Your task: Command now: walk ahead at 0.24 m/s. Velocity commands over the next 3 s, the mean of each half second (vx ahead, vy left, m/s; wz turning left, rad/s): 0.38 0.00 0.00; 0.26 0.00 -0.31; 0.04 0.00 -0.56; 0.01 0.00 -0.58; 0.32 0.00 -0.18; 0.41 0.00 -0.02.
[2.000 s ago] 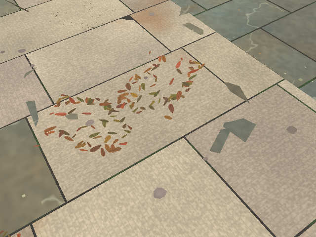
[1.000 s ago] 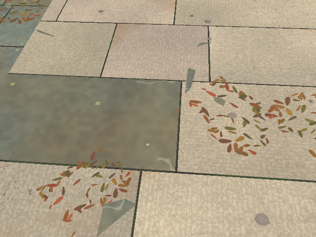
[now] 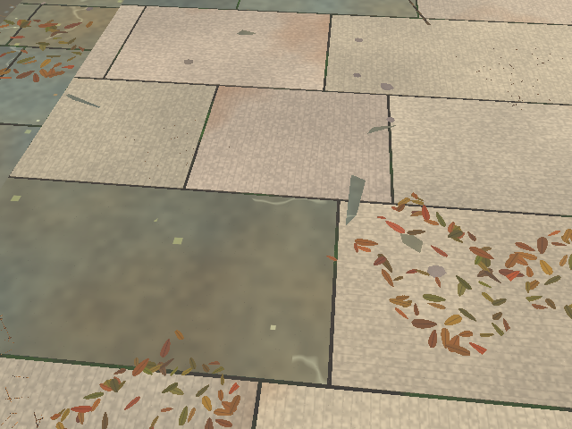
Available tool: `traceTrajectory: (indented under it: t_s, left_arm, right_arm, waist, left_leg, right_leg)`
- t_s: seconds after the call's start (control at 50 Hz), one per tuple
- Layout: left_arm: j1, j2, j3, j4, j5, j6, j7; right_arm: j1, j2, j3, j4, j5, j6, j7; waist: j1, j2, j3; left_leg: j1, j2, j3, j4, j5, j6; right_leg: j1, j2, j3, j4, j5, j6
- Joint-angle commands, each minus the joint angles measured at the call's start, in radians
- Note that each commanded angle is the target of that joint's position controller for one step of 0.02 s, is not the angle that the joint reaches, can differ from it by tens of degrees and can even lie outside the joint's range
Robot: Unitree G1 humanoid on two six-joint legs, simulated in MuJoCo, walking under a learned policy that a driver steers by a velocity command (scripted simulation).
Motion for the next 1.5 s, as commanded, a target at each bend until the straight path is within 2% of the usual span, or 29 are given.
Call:
traceTrajectory:
  t_s: [0.02,0.08,0.12,0.14,0.16,0.18,0.2,0.26,0.38,0.5,0.54,0.58,0.6,0.62,0.64,0.66,0.68,0.72,0.78,0.96,1.08,1.1,1.12,1.14,1.16,1.18,1.2,1.34,1.5]
  left_arm:
    - [-0.11,0.102,0.025,-0.076,-0.009,-0.055,-0.004]
    - [-0.119,0.099,0.026,-0.083,-0.009,-0.101,-0.029]
    - [0.069,0.135,0.048,-0.017,-0.017,-0.106,-0.039]
    - [0.237,0.222,0.08,0.035,-0.013,-0.107,-0.042]
    - [0.374,0.281,0.092,0.063,-0.005,-0.102,-0.044]
    - [0.31,0.211,0.065,0.054,-0.003,-0.105,-0.042]
    - [0.239,0.166,0.049,0.035,-0.001,-0.105,-0.037]
    - [0.16,0.103,0.021,0.02,0.011,-0.092,-0.026]
    - [0.198,0.186,0.032,0.032,0.009,-0.077,0.009]
    - [0.253,0.205,0.041,0.059,-0.013,-0.067,0.006]
    - [0.236,0.222,0.048,0.056,-0.01,-0.059,0.007]
    - [0.228,0.192,0.034,0.047,0.002,-0.049,0.007]
    - [0.265,0.109,0.008,0.015,0.022,-0.05,0.006]
    - [0.362,0.038,-0.012,0.021,0.001,-0.066,0.006]
    - [0.301,0.165,0.021,0.028,-0.028,-0.07,0.006]
    - [0.241,0.191,0.032,0.009,-0.035,-0.068,0.009]
    - [0.219,0.173,0.033,0.011,-0.022,-0.06,0.018]
    - [0.248,0.144,0.043,0.022,-0.014,-0.026,0.026]
    - [0.234,0.113,0.048,-0.014,-0.008,0.016,0.033]
    - [0.028,0.107,0.047,-0.167,0.007,0.042,-0.011]
    - [0.054,0.135,0.072,-0.221,0.002,0.055,-0.031]
    - [0.133,0.213,0.101,-0.208,0.006,0.05,-0.014]
    - [0.181,0.352,0.132,-0.216,0.019,0.048,0.013]
    - [0.177,0.315,0.113,-0.239,0.041,0.031,0.005]
    - [0.145,0.267,0.099,-0.247,0.03,0.014,-0.006]
    - [0.096,0.24,0.094,-0.246,0.014,0.003,-0.002]
    - [0.054,0.215,0.087,-0.25,0.0,0.003,0.004]
    - [0.021,0.235,0.091,-0.274,0.006,0.026,0.037]
    - [-0.011,0.23,0.086,-0.294,0.003,0.05,0.033]
  right_arm:
    - [0.077,-0.131,-0.03,-0.038,0.012,-0.055,-0.004]
    - [0.067,-0.186,-0.049,-0.035,0.019,-0.078,0.003]
    - [-0.031,-0.164,-0.041,-0.075,0.006,-0.08,0.013]
    - [-0.067,-0.131,-0.032,-0.109,0.007,-0.088,0.016]
    - [-0.038,-0.085,-0.02,-0.12,0.007,-0.104,0.012]
    - [-0.056,-0.116,-0.029,-0.128,0.036,-0.117,0.014]
    - [-0.071,-0.119,-0.031,-0.127,0.054,-0.118,0.02]
    - [-0.078,-0.096,-0.037,-0.125,0.022,-0.103,0.033]
    - [-0.239,-0.025,-0.008,-0.188,0.01,-0.094,0.043]
    - [-0.348,-0.076,-0.016,-0.232,0.022,-0.101,0.063]
    - [-0.289,-0.111,-0.032,-0.222,0.02,-0.104,0.066]
    - [-0.016,-0.181,-0.074,-0.146,0.018,-0.103,0.052]
    - [0.127,-0.265,-0.093,-0.126,-0.011,-0.099,0.041]
    - [0.125,-0.279,-0.085,-0.125,-0.029,-0.099,0.052]
    - [0.055,-0.186,-0.06,-0.138,-0.024,-0.104,0.055]
    - [-0.027,-0.148,-0.046,-0.146,-0.014,-0.108,0.056]
    - [-0.089,-0.119,-0.037,-0.144,-0.013,-0.111,0.06]
    - [-0.162,-0.088,-0.03,-0.132,-0.025,-0.122,0.062]
    - [-0.203,-0.108,-0.035,-0.117,-0.038,-0.131,0.048]
    - [-0.187,-0.183,-0.058,-0.08,-0.01,-0.056,0.001]
    - [-0.185,-0.193,-0.071,-0.073,0.03,-0.019,0.007]
    - [-0.129,-0.171,-0.067,-0.061,0.016,-0.022,0.011]
    - [-0.15,-0.113,-0.046,-0.113,-0.034,-0.034,0.019]
    - [-0.2,-0.109,-0.04,-0.134,-0.034,-0.04,0.023]
    - [-0.245,-0.153,-0.052,-0.13,-0.005,-0.036,0.028]
    - [-0.255,-0.142,-0.051,-0.132,0.008,-0.033,0.022]
    - [-0.255,-0.143,-0.054,-0.12,-0.002,-0.028,0.01]
    - [-0.234,-0.112,-0.045,-0.118,-0.005,-0.015,-0.001]
    - [-0.197,-0.132,-0.052,-0.118,0.006,-0.038,0.027]
  waist:
    - [-0.023,0.058,0.143]
    - [0.002,0.149,0.17]
    - [0.1,0.083,0.068]
    - [0.153,-0.07,-0.029]
    - [0.182,-0.267,-0.12]
    - [0.139,-0.161,-0.059]
    - [0.103,-0.09,0.023]
    - [0.042,-0.057,0.067]
    - [0.076,-0.071,0.096]
    - [0.084,-0.087,0.117]
    - [0.032,-0.1,0.069]
    - [-0.109,-0.075,-0.106]
    - [-0.128,0.095,-0.263]
    - [-0.067,0.314,-0.379]
    - [-0.076,0.188,-0.257]
    - [-0.049,0.14,-0.138]
    - [-0.015,0.071,-0.097]
    - [0.041,0.095,-0.058]
    - [0.07,0.095,-0.032]
    - [0.005,0.058,-0.022]
    - [0.046,0.06,-0.052]
    - [0.064,-0.045,-0.111]
    - [0.041,-0.315,-0.162]
    - [0.076,-0.271,-0.293]
    - [0.088,-0.136,-0.255]
    - [0.058,-0.098,-0.189]
    - [0.04,-0.05,-0.142]
    - [0.013,-0.118,-0.141]
    - [0.015,-0.185,-0.111]
  left_leg:
    - [-0.137,0.134,-0.207,-0.213,-0.188,0.134]
    - [-0.003,0.293,-0.355,-0.25,0.17,0.199]
    - [-0.103,0.167,-0.175,-0.06,0.493,0.13]
    - [-0.29,0.027,-0.031,0.266,0.652,0.046]
    - [-0.557,-0.069,-0.028,0.624,0.05,-0.019]
    - [-0.673,-0.041,-0.131,0.737,-0.087,0.004]
    - [-0.71,0.011,-0.132,0.761,-0.033,0.027]
    - [-0.634,0.117,-0.075,0.605,0.157,0.027]
    - [-0.537,0.099,0.017,0.202,0.376,-0.052]
    - [-0.478,0.07,0.006,0.006,0.441,-0.005]
    - [-0.376,0.039,0.026,-0.017,0.395,0.031]
    - [0.021,0.017,0.037,-0.027,0.37,0.085]
    - [0.335,0.256,-0.253,-0.037,0.337,0.163]
    - [0.437,0.439,-0.677,-0.218,0.295,0.274]
    - [0.316,0.408,-0.597,-0.246,0.343,0.234]
    - [0.178,0.384,-0.404,-0.237,0.5,0.205]
    - [0.07,0.332,-0.275,-0.246,0.631,0.183]
    - [-0.085,0.27,-0.105,-0.291,0.752,0.156]
    - [-0.16,0.269,0.004,-0.334,0.824,0.194]
    - [-0.027,0.305,0.129,-0.31,0.669,0.205]
    - [0.035,0.299,0.173,-0.032,0.76,0.102]
    - [-0.057,0.218,0.22,0.159,0.678,0.027]
    - [-0.406,0.074,0.252,0.49,0.08,-0.07]
    - [-0.54,-0.025,0.039,0.698,-0.262,-0.092]
    - [-0.574,0.009,-0.043,0.75,-0.224,-0.078]
    - [-0.597,0.03,-0.055,0.715,-0.138,-0.063]
    - [-0.6,0.045,-0.058,0.65,-0.069,-0.064]
    - [-0.425,-0.005,-0.06,0.35,0.086,-0.108]
    - [-0.258,-0.042,-0.064,0.027,0.132,-0.071]
  right_leg:
    - [-0.115,-0.033,0.084,-0.055,-0.221,-0.053]
    - [-0.218,-0.017,-0.023,0.048,0.007,-0.04]
    - [0.099,0.001,-0.002,-0.071,0.121,-0.081]
    - [0.373,-0.102,0.249,-0.158,0.184,-0.158]
    - [0.606,-0.321,0.632,-0.332,0.195,-0.279]
    - [0.569,-0.384,0.7,-0.372,0.2,-0.291]
    - [0.495,-0.376,0.595,-0.374,0.217,-0.272]
    - [0.341,-0.263,0.331,-0.446,0.232,-0.184]
    - [0.222,-0.195,0.139,-0.529,0.311,-0.16]
    - [0.311,-0.271,0.135,-0.492,0.321,-0.133]
    - [0.355,-0.277,0.117,-0.393,0.532,-0.111]
    - [0.229,-0.191,0.066,-0.038,0.689,-0.06]
    - [-0.033,-0.088,0.02,0.325,0.359,-0.004]
    - [-0.241,0.054,0.111,0.574,-0.278,0.029]
    - [-0.298,0.0,0.186,0.671,-0.256,0.029]
    - [-0.31,-0.042,0.153,0.67,-0.186,0.027]
    - [-0.267,-0.085,0.133,0.627,-0.127,0.035]
    - [-0.149,-0.124,0.127,0.561,-0.054,0.052]
    - [-0.146,-0.116,0.102,0.514,0.008,0.08]
    - [-0.171,-0.123,0.022,0.141,0.148,0.088]
    - [-0.014,-0.045,-0.052,-0.145,0.165,0.001]
    - [0.171,-0.064,0.038,-0.223,0.491,-0.051]
    - [0.424,-0.313,0.39,-0.171,1.022,-0.21]
    - [0.458,-0.435,0.589,-0.218,0.964,-0.386]
    - [0.426,-0.39,0.489,-0.237,0.898,-0.354]
    - [0.371,-0.328,0.402,-0.237,0.777,-0.288]
    - [0.315,-0.286,0.36,-0.25,0.674,-0.238]
    - [0.175,-0.205,0.341,-0.277,0.505,-0.204]
    - [0.119,-0.168,0.498,-0.246,0.295,-0.155]
Next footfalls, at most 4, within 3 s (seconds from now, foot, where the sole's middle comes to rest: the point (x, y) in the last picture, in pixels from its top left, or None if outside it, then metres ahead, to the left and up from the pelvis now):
0.58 left None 0.38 0.15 -0.76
1.10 right None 0.42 -0.09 -0.76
1.54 left None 0.50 0.13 -0.76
1.96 right None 0.31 -0.07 -0.76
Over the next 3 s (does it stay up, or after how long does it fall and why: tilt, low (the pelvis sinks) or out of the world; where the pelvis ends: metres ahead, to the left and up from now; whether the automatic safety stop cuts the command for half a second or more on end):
stays up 0.64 -0.24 0.00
